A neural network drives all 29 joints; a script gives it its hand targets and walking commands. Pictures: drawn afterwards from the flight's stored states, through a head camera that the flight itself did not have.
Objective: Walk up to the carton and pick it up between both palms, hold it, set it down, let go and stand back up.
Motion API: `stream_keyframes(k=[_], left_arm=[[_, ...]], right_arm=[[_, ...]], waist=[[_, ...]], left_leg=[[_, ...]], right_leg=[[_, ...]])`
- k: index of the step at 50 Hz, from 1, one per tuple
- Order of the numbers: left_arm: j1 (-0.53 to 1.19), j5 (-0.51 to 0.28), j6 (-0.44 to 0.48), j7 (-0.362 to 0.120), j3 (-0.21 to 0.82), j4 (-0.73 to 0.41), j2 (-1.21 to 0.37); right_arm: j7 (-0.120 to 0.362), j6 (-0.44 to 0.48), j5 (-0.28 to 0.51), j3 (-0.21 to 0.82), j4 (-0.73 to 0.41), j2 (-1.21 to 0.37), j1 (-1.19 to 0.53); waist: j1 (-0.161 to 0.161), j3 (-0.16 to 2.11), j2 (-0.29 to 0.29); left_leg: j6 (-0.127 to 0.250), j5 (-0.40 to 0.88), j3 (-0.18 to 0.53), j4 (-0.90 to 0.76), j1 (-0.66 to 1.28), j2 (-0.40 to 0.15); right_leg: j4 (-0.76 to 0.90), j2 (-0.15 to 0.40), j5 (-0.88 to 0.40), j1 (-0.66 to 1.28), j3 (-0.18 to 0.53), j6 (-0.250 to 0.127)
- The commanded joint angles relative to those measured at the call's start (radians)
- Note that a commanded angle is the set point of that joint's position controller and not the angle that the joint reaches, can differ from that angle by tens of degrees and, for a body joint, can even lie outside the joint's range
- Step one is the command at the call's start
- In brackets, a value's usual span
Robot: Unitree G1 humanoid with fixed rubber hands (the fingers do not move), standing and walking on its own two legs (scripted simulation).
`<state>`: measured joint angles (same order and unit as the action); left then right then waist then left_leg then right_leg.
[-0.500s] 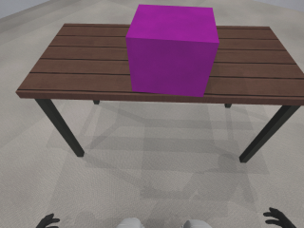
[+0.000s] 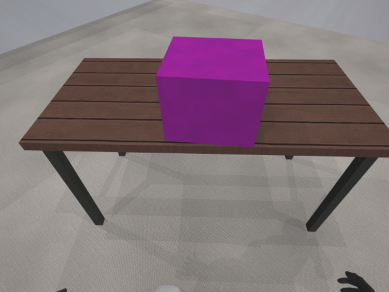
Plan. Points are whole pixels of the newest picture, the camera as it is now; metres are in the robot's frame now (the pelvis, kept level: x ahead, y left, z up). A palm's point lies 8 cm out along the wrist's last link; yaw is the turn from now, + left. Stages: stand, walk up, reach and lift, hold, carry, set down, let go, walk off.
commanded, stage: walk up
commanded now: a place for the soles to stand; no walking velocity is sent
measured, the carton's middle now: (212, 90) +0.68 -0.03 +0.04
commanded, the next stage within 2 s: none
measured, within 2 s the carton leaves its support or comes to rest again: neither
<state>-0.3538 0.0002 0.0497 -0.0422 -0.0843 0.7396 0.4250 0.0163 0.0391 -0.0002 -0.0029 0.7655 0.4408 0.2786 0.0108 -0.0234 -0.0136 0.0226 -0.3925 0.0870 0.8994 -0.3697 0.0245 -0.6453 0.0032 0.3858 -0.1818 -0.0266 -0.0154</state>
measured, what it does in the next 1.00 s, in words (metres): walks ahead: left foot, then right foot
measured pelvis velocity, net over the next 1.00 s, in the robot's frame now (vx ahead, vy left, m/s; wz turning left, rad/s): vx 0.20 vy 0.00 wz -0.04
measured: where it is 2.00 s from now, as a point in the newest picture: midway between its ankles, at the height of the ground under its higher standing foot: outside the picture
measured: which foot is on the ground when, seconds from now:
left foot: up 0.00-0.18, down 0.20-0.60, up 0.62-0.96, down 0.98-1.00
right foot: down 0.00-0.20, up 0.22-0.58, down 0.60-1.00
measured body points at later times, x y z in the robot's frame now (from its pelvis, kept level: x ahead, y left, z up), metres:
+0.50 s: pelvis +0.11 +0.03 +0.00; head +0.11 +0.06 +0.45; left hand +0.20 +0.35 -0.11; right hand +0.16 -0.30 -0.08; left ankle +0.14 +0.18 -0.72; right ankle +0.21 -0.14 -0.68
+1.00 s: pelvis +0.20 +0.00 -0.01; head +0.21 +0.02 +0.44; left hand +0.26 +0.33 -0.11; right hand +0.26 -0.32 -0.09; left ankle +0.27 +0.12 -0.73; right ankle +0.21 -0.14 -0.72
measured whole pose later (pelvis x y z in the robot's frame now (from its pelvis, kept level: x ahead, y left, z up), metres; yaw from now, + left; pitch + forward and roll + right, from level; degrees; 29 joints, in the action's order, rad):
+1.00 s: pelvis +0.20 +0.00 -0.01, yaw -2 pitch -2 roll +0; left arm -0.40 0.00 0.04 -0.04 -0.08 0.74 0.43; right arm 0.02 0.07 0.00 0.00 0.77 0.43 0.36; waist 0.01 -0.03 -0.04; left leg 0.01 -0.22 0.01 0.64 -0.39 0.00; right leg -0.71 0.03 0.36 -0.33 0.02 -0.01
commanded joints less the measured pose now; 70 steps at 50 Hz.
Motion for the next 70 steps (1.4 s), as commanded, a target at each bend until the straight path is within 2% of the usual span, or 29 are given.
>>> stream_keyframes(k=[1,5,8,9,10,11,12,14,16,21,24,27,28,29,30,32,34,37,41,46,48,49,50,51,53,58,62,65,70], left_arm=[[0.031,0.016,0.043,0.014,-0.079,-0.053,0.295],[0.093,0.017,0.031,0.001,-0.071,-0.084,0.295],[0.022,0.003,0.011,-0.002,-0.036,-0.098,0.191],[-0.008,0.003,0.013,0.002,-0.020,-0.107,0.126],[-0.067,-0.003,0.006,0.003,-0.013,-0.103,0.101],[-0.061,-0.001,0.002,0.019,-0.019,-0.102,0.174],[-0.006,0.005,0.001,0.025,-0.021,-0.096,0.221],[0.064,0.001,0.004,0.024,-0.038,-0.086,0.222],[0.012,-0.014,0.005,0.008,-0.043,-0.072,0.185],[0.017,0.005,-0.002,-0.022,-0.037,-0.075,0.165],[-0.028,0.013,0.002,-0.033,-0.051,-0.027,0.196],[-0.225,0.017,0.010,-0.018,-0.089,0.059,0.244],[-0.260,0.022,0.014,-0.004,-0.092,0.062,0.259],[-0.279,0.031,0.019,0.008,-0.100,0.056,0.303],[-0.214,0.033,0.025,0.010,-0.099,0.013,0.322],[-0.090,0.016,0.023,0.011,-0.108,-0.046,0.369],[-0.045,0.009,0.022,0.011,-0.083,-0.046,0.308],[0.001,0.003,0.030,0.010,-0.066,-0.040,0.274],[-0.011,0.005,0.016,0.009,-0.061,-0.054,0.280],[-0.004,-0.007,-0.008,0.013,-0.019,-0.070,0.217],[-0.018,-0.015,-0.018,0.025,0.011,-0.080,0.131],[-0.025,-0.016,-0.015,0.026,0.008,-0.090,0.113],[0.004,-0.008,-0.023,0.036,0.004,-0.058,0.178],[0.008,-0.001,-0.026,0.041,-0.005,-0.045,0.221],[0.012,0.001,-0.012,0.037,-0.005,-0.035,0.195],[-0.040,-0.013,-0.003,0.048,-0.003,0.006,0.130],[-0.053,0.012,0.010,0.058,-0.023,0.029,0.205],[0.099,0.023,0.006,0.047,-0.024,0.008,0.280],[0.129,0.011,-0.010,0.038,-0.003,0.006,0.215]], right_arm=[[0.033,0.045,-0.013,-0.099,-0.036,0.196,-0.029],[0.036,0.061,0.007,-0.110,-0.004,0.174,0.085],[-0.003,0.075,-0.018,-0.139,0.060,0.218,0.281],[-0.016,0.080,-0.039,-0.146,0.042,0.259,0.322],[-0.025,0.093,-0.040,-0.148,-0.003,0.312,0.302],[-0.024,0.091,-0.012,-0.152,-0.023,0.369,0.231],[-0.023,0.091,-0.005,-0.150,-0.028,0.350,0.190],[-0.022,0.086,-0.008,-0.132,-0.031,0.282,0.174],[-0.029,0.089,-0.011,-0.119,-0.037,0.264,0.159],[-0.019,0.085,-0.012,-0.128,-0.067,0.288,0.113],[-0.013,0.079,-0.006,-0.127,-0.076,0.309,0.009],[-0.012,0.056,-0.035,-0.120,-0.075,0.256,-0.026],[-0.015,0.048,-0.035,-0.091,-0.068,0.203,0.035],[-0.009,0.039,-0.035,-0.070,-0.073,0.109,0.094],[-0.010,0.034,-0.026,-0.071,-0.068,0.109,0.119],[-0.016,0.041,-0.022,-0.105,-0.058,0.231,0.067],[-0.010,0.046,-0.007,-0.104,-0.033,0.232,0.047],[0.015,0.032,0.003,-0.105,-0.011,0.178,0.122],[0.012,0.038,-0.006,-0.090,-0.011,0.158,0.081],[-0.014,0.061,-0.009,-0.085,0.034,0.134,0.141],[-0.034,0.070,-0.034,-0.101,0.021,0.192,0.177],[-0.036,0.072,-0.039,-0.109,0.001,0.262,0.165],[-0.036,0.066,-0.024,-0.111,-0.018,0.271,0.142],[-0.034,0.063,-0.020,-0.114,-0.024,0.300,0.090],[-0.031,0.057,-0.016,-0.103,-0.027,0.231,0.079],[-0.035,0.046,-0.004,-0.081,-0.007,0.216,0.028],[-0.026,0.020,0.019,-0.045,-0.040,0.140,-0.026],[-0.019,0.003,0.001,-0.049,0.002,0.138,0.031],[-0.007,0.010,-0.012,-0.075,0.025,0.200,0.028]], waist=[[0.009,-0.271,-0.137],[-0.045,-0.081,-0.157],[-0.129,0.089,0.108],[-0.137,0.078,0.202],[-0.082,0.115,0.249],[-0.064,0.112,0.178],[-0.068,0.055,0.136],[-0.047,0.015,0.023],[-0.035,-0.010,0.107],[-0.039,-0.029,0.269],[0.008,-0.049,0.246],[0.102,0.053,0.102],[0.115,0.091,-0.029],[0.128,0.063,-0.250],[0.088,0.002,-0.305],[0.066,-0.106,-0.192],[0.033,-0.165,-0.121],[-0.005,-0.140,-0.190],[0.028,-0.130,-0.148],[-0.005,0.043,-0.056],[-0.024,0.099,0.103],[-0.003,0.117,0.242],[-0.034,0.065,0.110],[-0.027,0.015,0.148],[-0.025,-0.016,0.104],[0.005,0.098,0.257],[0.034,0.124,0.066],[-0.023,0.001,-0.109],[-0.038,-0.011,-0.050]], left_leg=[[-0.006,0.056,-0.087,-0.029,-0.212,-0.072],[-0.019,0.234,-0.180,-0.276,0.133,-0.059],[-0.009,0.247,-0.177,-0.460,0.453,-0.014],[0.035,0.180,0.064,-0.450,0.500,-0.109],[0.109,0.198,0.482,-0.500,0.530,-0.361],[0.234,0.131,0.690,-0.587,0.454,-0.442],[0.315,0.184,0.692,-0.545,0.438,-0.498],[0.260,0.371,0.422,-0.506,0.330,-0.393],[0.209,0.552,0.188,-0.470,0.236,-0.295],[0.203,0.165,0.068,-0.542,0.074,-0.256],[0.182,-0.224,0.079,-0.588,-0.126,-0.275],[0.129,-0.256,-0.009,-0.286,-0.193,-0.186],[0.107,-0.222,-0.041,-0.097,-0.235,-0.135],[0.064,-0.175,-0.103,0.134,-0.316,-0.037],[0.024,-0.144,-0.088,0.268,-0.430,0.017],[0.016,-0.070,-0.022,0.295,-0.446,-0.038],[0.023,0.045,-0.035,0.219,-0.344,-0.098],[0.001,0.082,-0.088,0.077,-0.127,-0.089],[-0.015,0.008,-0.136,-0.163,-0.072,-0.070],[-0.011,0.277,-0.173,-0.418,0.214,0.014],[0.038,0.175,0.046,-0.506,0.306,-0.117],[0.115,0.133,0.367,-0.553,0.330,-0.312],[0.213,0.000,0.493,-0.596,0.279,-0.380],[0.268,0.057,0.483,-0.567,0.217,-0.426],[0.236,0.323,0.290,-0.511,0.149,-0.339],[0.140,0.787,0.070,-0.344,0.155,-0.219],[0.050,0.309,-0.023,-0.234,-0.018,-0.119],[0.013,-0.106,-0.090,-0.205,0.010,-0.029],[0.045,-0.172,0.057,-0.435,0.056,-0.098]], right_leg=[[0.438,0.266,0.157,-0.166,0.293,-0.204],[0.236,0.169,-0.027,-0.183,0.131,-0.167],[-0.299,0.075,-0.307,-0.203,0.017,-0.109],[-0.463,0.007,-0.104,-0.366,0.048,-0.070],[-0.586,-0.076,0.205,-0.503,0.096,-0.034],[-0.623,-0.075,0.236,-0.542,0.155,-0.045],[-0.624,0.029,0.211,-0.589,0.142,-0.046],[-0.536,0.051,0.140,-0.507,0.186,-0.033],[-0.410,0.055,0.083,-0.425,0.135,-0.024],[-0.179,0.086,-0.122,-0.341,0.012,0.006],[-0.120,0.110,-0.199,-0.166,0.006,-0.015],[-0.018,0.048,-0.116,0.104,-0.009,-0.015],[0.034,0.037,-0.017,0.172,0.032,-0.014],[0.186,0.151,0.253,0.157,0.294,-0.037],[0.382,0.278,0.506,0.083,0.616,-0.091],[0.525,0.371,0.583,-0.013,0.809,-0.211],[0.458,0.286,0.391,-0.128,0.578,-0.139],[0.426,0.193,0.294,-0.248,0.334,-0.161],[0.348,0.189,0.173,-0.190,0.266,-0.207],[0.000,0.120,-0.181,-0.161,0.149,-0.138],[-0.194,0.077,-0.150,-0.248,0.092,-0.075],[-0.265,0.001,0.106,-0.379,0.030,-0.020],[-0.292,0.009,0.177,-0.441,0.049,-0.006],[-0.312,0.049,0.220,-0.419,0.063,-0.011],[-0.227,0.058,0.210,-0.349,0.044,-0.019],[-0.024,0.008,-0.089,-0.155,-0.039,-0.019],[0.156,0.124,-0.252,0.021,0.150,-0.067],[0.292,0.284,0.156,-0.182,0.337,-0.153],[0.210,0.093,0.296,-0.275,0.169,-0.051]])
